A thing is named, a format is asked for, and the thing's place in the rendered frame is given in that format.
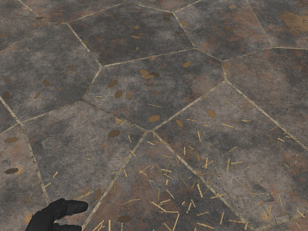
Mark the robot left hand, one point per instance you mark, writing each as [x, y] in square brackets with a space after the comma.
[44, 220]

